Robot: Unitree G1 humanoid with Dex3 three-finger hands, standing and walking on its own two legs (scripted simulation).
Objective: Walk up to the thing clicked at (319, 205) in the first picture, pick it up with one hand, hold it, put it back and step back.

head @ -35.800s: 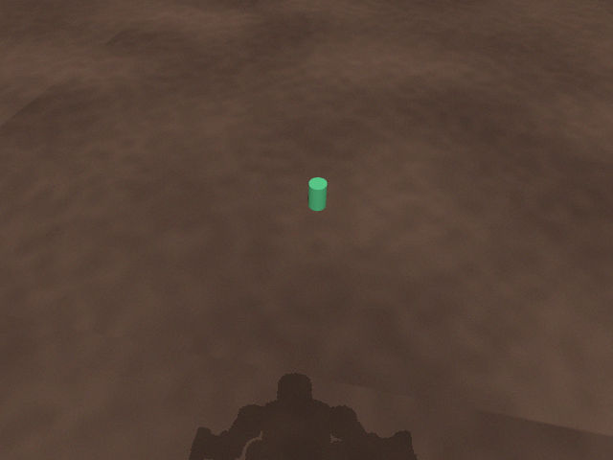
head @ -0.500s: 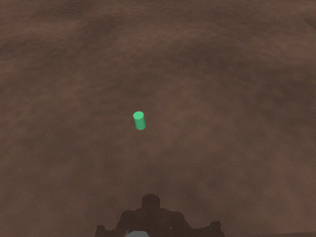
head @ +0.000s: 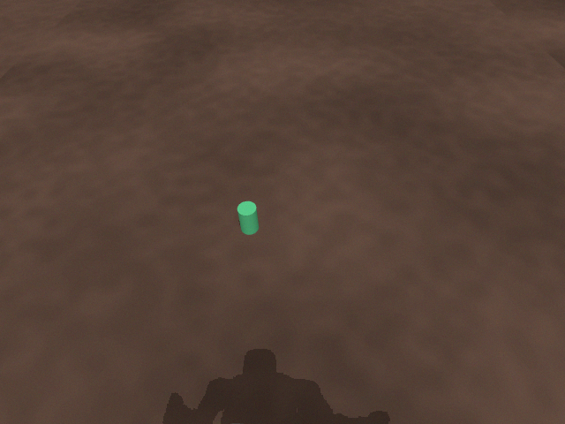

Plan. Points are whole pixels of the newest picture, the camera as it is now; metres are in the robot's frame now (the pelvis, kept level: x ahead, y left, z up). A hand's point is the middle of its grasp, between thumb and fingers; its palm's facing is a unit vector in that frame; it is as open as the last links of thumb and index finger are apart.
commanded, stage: step back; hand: left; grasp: from the side
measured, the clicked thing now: (248, 218) +1.02 +0.21 -0.69
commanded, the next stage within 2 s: stand in 0.42 s
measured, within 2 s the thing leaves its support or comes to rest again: neither
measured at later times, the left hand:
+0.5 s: hand out of the picture +0.11 +0.30 -0.15, palm faces +0.00 -0.93 -0.36, open 7.3 cm
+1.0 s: hand out of the picture +0.10 +0.28 -0.14, palm faces -0.05 -0.94 -0.33, open 7.3 cm
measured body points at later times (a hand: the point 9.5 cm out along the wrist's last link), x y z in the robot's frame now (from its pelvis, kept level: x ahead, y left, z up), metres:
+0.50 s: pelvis +0.03 +0.04 +0.00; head +0.05 +0.04 +0.45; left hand +0.11 +0.35 -0.12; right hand +0.15 -0.26 -0.12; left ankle +0.06 +0.16 -0.73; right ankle +0.01 -0.10 -0.73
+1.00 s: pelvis +0.02 +0.03 +0.02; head +0.03 +0.04 +0.47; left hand +0.11 +0.33 -0.11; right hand +0.09 -0.27 -0.11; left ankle +0.06 +0.16 -0.73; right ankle +0.02 -0.10 -0.73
